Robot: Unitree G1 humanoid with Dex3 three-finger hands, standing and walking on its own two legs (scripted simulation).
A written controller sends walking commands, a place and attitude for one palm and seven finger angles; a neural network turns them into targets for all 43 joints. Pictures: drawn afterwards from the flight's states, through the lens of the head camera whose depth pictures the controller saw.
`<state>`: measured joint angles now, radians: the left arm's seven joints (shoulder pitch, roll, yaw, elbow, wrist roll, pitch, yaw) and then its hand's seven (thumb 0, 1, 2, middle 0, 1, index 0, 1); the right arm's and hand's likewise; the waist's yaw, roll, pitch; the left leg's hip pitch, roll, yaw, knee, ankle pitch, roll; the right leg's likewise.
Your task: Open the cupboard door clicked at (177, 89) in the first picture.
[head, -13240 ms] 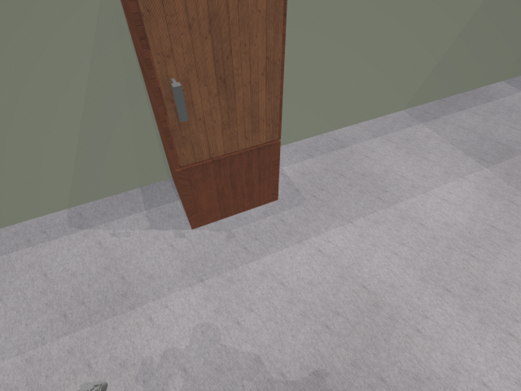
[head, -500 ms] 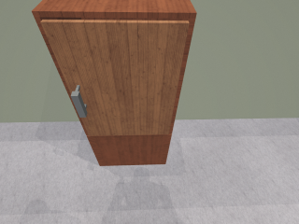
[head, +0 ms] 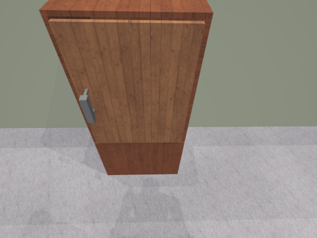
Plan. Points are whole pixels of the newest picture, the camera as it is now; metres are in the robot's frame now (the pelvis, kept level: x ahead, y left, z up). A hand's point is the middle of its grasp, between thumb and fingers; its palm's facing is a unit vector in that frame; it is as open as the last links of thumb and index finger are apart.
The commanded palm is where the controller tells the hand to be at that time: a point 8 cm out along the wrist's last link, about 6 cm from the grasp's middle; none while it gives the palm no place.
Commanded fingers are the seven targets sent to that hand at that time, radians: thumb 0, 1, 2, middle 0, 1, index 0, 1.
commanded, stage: come to a stop and stand still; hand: left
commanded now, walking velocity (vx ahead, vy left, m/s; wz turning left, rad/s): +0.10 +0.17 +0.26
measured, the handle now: (89, 105) +0.56 +0.31 -0.05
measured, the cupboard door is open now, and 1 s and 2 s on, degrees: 0 0 0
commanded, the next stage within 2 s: look again from close up in 1.46 s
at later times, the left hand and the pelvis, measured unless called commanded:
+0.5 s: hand out of the picture +0.09 +0.20 -0.18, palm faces +0.09 -0.97 -0.21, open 7.3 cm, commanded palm none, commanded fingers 0.00 0.90 0.90 -0.20 -0.30 -0.20 -0.30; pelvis +0.04 +0.01 +0.00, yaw +4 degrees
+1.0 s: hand out of the picture +0.04 +0.19 -0.17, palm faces +0.09 -0.97 -0.22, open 7.3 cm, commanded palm none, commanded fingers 0.00 0.90 0.90 -0.20 -0.30 -0.20 -0.30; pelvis +0.03 +0.01 +0.00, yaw +4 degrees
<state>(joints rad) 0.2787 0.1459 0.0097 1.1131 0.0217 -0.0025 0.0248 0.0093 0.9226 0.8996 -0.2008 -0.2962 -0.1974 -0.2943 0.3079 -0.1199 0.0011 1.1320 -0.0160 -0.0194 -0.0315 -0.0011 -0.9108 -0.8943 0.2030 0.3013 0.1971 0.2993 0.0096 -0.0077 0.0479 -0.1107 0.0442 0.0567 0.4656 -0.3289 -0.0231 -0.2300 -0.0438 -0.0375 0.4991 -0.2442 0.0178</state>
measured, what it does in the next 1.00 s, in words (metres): steps on the spot: right foot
